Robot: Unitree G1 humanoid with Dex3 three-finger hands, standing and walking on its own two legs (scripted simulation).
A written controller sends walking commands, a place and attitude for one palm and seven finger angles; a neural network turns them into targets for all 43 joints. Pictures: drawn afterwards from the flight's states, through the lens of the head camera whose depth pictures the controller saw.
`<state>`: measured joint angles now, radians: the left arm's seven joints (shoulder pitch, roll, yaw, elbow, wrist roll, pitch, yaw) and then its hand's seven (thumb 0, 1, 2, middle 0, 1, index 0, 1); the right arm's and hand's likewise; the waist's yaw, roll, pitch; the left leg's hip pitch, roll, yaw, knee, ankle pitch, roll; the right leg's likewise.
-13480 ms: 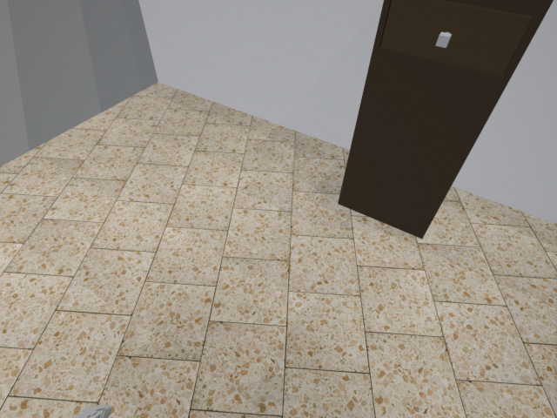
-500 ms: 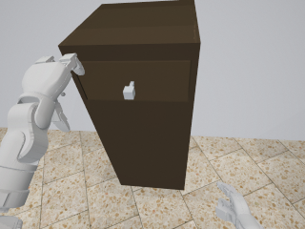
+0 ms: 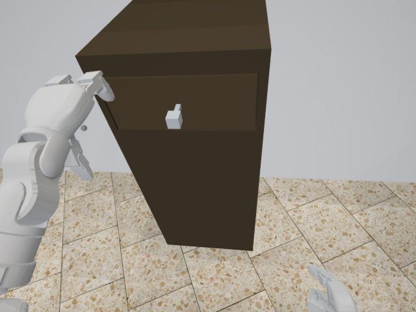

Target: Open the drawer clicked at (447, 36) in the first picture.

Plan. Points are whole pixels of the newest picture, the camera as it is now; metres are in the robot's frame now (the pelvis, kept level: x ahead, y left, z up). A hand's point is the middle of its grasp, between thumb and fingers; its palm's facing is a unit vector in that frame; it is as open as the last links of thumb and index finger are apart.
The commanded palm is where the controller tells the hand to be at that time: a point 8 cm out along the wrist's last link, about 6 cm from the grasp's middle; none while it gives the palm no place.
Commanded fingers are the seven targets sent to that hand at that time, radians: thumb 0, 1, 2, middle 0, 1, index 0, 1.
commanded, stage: move the hooked fingers above the handle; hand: left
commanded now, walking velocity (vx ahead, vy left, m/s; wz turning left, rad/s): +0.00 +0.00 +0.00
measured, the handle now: (175, 115) +0.52 +0.16 +0.10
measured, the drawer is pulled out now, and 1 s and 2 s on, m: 0.00 0.00 0.00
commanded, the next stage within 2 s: none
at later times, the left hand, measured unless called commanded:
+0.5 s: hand (125, 133) +0.37 +0.21 +0.18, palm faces +0.00 -0.01 -1.00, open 13.9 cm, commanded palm +0.34 +0.22 +0.26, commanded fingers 0.00 -0.50 0.30 -0.30 -1.20 -0.30 -1.20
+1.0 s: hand (160, 133) +0.41 +0.16 +0.14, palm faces -0.03 -0.04 -1.00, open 13.8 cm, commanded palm +0.40 +0.20 +0.24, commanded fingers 0.00 -0.50 0.30 -0.30 -1.20 -0.30 -1.20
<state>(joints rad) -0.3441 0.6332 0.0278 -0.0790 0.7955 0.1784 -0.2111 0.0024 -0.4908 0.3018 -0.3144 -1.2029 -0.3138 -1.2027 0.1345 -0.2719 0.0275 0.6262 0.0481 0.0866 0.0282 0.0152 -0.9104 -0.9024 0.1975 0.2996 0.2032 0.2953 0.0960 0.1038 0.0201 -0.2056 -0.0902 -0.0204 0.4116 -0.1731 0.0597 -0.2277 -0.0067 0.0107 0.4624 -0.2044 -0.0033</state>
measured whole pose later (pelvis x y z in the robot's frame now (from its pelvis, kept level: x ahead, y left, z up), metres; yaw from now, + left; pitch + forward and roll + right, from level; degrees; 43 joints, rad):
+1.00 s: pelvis +0.04 -0.02 +0.00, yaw +1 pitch +3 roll +1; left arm -0.44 0.54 -0.18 0.10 0.83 0.02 -0.21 0.00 -0.49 0.30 -0.32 -1.20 -0.32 -1.20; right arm 0.13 -0.27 0.02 0.61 0.04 0.12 -0.03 0.01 -0.91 -0.90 0.20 0.30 0.20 0.30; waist 0.05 0.08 -0.01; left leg -0.26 -0.07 -0.05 0.47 -0.26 0.04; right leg -0.27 0.01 -0.02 0.51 -0.29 -0.03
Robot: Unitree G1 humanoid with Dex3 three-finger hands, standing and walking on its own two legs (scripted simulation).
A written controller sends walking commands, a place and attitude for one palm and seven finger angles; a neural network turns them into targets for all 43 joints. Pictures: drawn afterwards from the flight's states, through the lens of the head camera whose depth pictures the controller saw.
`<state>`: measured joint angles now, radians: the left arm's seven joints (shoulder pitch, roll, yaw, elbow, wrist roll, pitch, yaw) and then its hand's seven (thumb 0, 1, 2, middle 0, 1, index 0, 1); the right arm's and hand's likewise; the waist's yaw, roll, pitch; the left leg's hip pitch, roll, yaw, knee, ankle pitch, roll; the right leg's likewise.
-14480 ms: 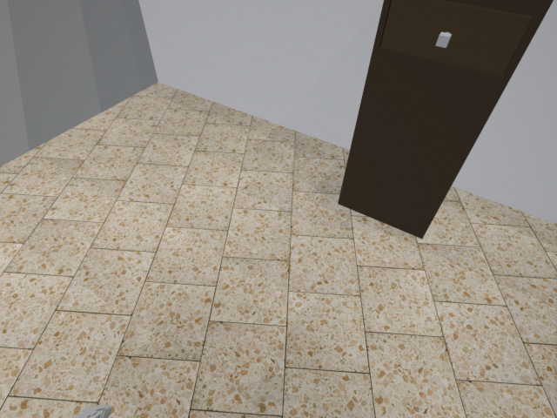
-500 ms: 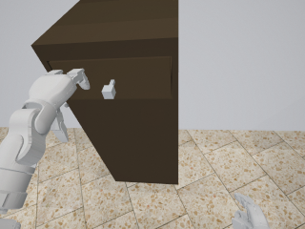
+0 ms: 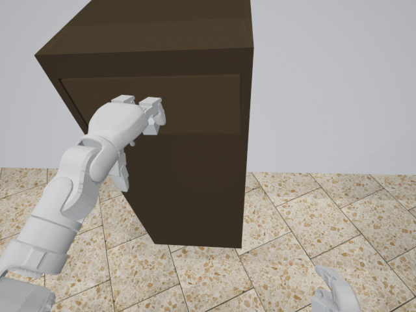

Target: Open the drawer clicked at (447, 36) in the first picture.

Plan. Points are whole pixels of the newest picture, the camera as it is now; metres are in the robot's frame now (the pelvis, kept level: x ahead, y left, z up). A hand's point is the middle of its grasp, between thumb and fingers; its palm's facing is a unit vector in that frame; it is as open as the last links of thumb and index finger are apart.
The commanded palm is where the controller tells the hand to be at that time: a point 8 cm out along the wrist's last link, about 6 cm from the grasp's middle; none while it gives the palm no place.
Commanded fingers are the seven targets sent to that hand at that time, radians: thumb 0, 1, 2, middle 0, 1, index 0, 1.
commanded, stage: move the hooked fingers above the handle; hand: left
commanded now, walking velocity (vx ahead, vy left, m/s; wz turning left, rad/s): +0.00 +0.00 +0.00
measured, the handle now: (152, 119) +0.48 +0.18 +0.11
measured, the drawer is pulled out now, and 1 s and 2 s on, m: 0.00 0.00 0.00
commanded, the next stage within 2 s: none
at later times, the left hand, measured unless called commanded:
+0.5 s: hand (140, 121) +0.41 +0.17 +0.16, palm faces +0.06 -0.05 -1.00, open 13.9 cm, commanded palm +0.42 +0.21 +0.23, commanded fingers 0.00 -0.50 0.30 -0.30 -1.20 -0.30 -1.20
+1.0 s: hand (129, 129) +0.41 +0.20 +0.14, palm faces -0.04 +0.02 -1.00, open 13.8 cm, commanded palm +0.42 +0.21 +0.22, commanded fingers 0.00 -0.50 0.30 -0.30 -1.20 -0.30 -1.20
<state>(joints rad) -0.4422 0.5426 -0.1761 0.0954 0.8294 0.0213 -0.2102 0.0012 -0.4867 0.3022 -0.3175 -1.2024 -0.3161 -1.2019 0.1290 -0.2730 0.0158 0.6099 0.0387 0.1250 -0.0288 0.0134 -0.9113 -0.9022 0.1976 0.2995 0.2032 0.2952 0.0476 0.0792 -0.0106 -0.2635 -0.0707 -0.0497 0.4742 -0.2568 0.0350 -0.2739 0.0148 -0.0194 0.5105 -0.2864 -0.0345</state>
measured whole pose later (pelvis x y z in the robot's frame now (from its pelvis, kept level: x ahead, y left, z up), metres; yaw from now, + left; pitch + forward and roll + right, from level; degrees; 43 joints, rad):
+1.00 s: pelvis -0.01 -0.01 +0.00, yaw -1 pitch +4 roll +1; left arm -0.64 0.57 -0.16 0.47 0.91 -0.02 -0.14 0.00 -0.49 0.30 -0.33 -1.21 -0.32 -1.21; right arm 0.26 -0.29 -0.02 0.63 0.05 0.16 -0.07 0.01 -0.91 -0.90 0.20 0.30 0.20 0.30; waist 0.01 0.05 -0.02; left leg -0.29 -0.05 -0.04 0.47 -0.25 0.02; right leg -0.30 0.04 -0.01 0.50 -0.27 -0.05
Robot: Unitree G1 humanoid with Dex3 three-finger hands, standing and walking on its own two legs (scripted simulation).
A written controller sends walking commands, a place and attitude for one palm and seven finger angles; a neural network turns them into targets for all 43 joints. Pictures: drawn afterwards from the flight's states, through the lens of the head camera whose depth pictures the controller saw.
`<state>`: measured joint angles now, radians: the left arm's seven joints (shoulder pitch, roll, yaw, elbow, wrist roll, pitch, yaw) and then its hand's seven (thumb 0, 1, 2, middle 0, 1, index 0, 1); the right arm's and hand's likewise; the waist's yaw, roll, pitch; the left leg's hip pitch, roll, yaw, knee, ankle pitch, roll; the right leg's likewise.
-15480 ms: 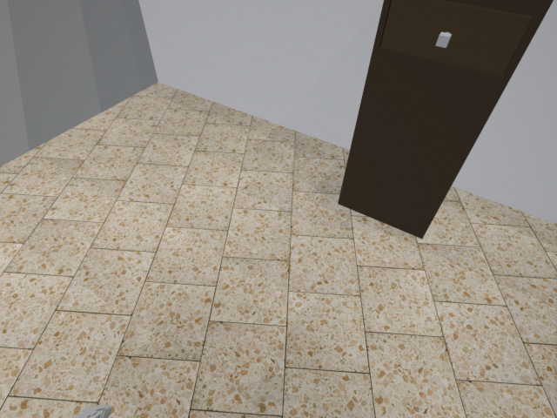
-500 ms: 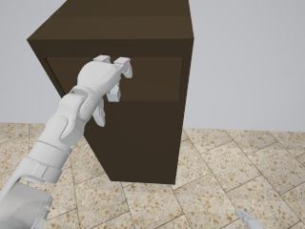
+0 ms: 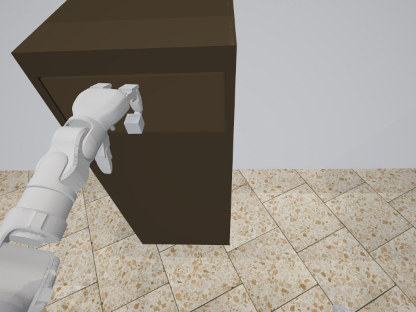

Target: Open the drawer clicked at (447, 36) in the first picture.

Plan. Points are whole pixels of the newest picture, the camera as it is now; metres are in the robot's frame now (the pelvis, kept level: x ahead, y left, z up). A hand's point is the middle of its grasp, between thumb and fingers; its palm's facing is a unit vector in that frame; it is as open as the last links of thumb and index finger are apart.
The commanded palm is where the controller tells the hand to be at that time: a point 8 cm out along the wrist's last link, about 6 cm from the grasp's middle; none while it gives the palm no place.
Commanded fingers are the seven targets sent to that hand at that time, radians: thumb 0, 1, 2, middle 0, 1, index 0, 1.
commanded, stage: move the hooked fingers above the handle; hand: left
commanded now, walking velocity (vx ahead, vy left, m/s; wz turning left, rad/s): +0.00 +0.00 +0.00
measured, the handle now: (136, 118) +0.48 +0.19 +0.11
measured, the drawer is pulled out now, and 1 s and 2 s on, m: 0.00 0.00 0.00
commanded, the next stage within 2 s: none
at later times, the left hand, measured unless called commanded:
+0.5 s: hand (101, 120) +0.43 +0.24 +0.15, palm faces -0.07 -0.02 -1.00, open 13.7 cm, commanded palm +0.41 +0.24 +0.22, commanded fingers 0.00 -0.50 0.30 -0.30 -1.20 -0.30 -1.20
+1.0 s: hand (100, 111) +0.44 +0.24 +0.16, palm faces +0.00 -0.02 -1.00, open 13.6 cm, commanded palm +0.41 +0.24 +0.22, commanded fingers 0.00 -0.50 0.30 -0.30 -1.20 -0.30 -1.20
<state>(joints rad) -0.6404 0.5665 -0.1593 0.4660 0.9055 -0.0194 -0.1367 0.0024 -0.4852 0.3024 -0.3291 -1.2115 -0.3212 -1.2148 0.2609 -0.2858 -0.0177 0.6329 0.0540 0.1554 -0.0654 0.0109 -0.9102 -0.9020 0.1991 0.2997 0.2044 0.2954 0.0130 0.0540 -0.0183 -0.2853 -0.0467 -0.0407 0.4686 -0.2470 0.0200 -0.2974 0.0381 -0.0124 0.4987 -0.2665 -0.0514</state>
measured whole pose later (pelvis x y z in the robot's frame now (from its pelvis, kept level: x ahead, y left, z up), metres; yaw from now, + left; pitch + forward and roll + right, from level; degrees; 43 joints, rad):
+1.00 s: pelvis +0.01 +0.02 +0.00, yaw -2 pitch +5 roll +1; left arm -0.69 0.56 -0.11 0.55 0.92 0.09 -0.12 0.00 -0.49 0.30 -0.36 -1.25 -0.34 -1.23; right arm 0.19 -0.25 0.03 0.62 0.07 0.21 -0.02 0.01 -0.91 -0.90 0.20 0.30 0.20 0.30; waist 0.00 0.07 -0.06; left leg -0.28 -0.06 0.01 0.45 -0.25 0.05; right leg -0.31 0.02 0.03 0.49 -0.26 -0.02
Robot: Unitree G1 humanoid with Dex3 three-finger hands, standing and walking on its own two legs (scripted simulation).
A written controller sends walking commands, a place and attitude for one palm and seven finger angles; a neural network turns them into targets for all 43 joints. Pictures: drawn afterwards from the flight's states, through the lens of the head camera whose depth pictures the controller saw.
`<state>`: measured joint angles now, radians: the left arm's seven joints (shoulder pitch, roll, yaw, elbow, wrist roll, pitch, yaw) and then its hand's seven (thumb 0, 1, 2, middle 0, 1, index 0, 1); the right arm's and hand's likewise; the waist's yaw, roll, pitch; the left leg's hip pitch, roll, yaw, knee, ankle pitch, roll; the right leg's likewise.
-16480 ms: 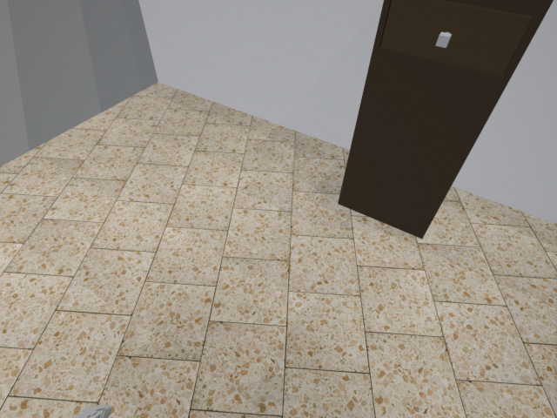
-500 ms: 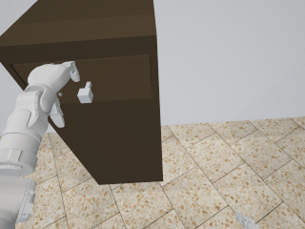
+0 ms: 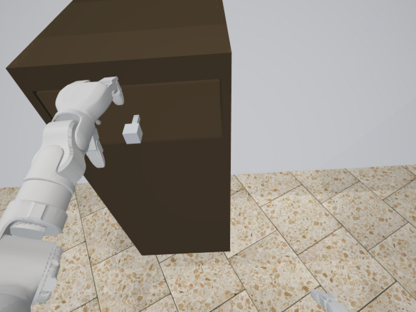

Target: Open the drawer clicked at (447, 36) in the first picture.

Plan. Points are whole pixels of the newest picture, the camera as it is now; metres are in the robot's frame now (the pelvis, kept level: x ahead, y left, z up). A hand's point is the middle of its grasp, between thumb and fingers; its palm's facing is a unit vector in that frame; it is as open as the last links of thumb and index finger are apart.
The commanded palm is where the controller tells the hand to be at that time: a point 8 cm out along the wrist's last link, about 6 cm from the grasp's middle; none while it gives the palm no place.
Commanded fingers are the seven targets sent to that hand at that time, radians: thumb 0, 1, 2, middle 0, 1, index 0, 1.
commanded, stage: move the hooked fingers above the handle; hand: left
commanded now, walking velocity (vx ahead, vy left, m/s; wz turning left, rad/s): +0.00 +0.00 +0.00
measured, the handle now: (134, 128) +0.47 +0.19 +0.10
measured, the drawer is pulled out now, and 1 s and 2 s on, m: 0.00 0.00 0.00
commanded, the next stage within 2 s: none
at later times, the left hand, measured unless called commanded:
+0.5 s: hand (112, 107) +0.44 +0.20 +0.19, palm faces +0.08 -0.03 -1.00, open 13.5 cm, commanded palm +0.41 +0.23 +0.22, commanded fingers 0.00 -0.50 0.30 -0.30 -1.20 -0.30 -1.20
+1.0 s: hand (115, 111) +0.44 +0.20 +0.18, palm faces +0.10 -0.04 -0.99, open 13.7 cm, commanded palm +0.41 +0.24 +0.23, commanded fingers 0.00 -0.50 0.30 -0.30 -1.20 -0.30 -1.20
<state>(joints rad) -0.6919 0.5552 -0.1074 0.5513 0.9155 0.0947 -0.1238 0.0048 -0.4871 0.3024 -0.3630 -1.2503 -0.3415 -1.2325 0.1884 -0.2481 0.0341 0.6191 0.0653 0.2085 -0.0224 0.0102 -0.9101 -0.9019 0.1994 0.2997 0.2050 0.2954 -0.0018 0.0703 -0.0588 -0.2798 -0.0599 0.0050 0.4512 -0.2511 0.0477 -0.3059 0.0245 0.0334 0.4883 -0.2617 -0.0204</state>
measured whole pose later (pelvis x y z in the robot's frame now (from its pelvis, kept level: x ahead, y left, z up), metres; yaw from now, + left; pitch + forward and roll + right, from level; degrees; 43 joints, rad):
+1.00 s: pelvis +0.00 -0.02 +0.00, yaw +1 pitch +6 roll +0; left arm -0.78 0.55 -0.13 0.61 0.89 -0.06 -0.03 0.00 -0.49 0.30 -0.45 -1.30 -0.34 -1.22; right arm 0.24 -0.29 -0.01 0.70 0.06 0.15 -0.06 0.01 -0.91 -0.90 0.20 0.30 0.20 0.30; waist 0.00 0.06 -0.06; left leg -0.32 -0.04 -0.03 0.48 -0.26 0.02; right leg -0.33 0.04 0.00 0.50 -0.27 -0.05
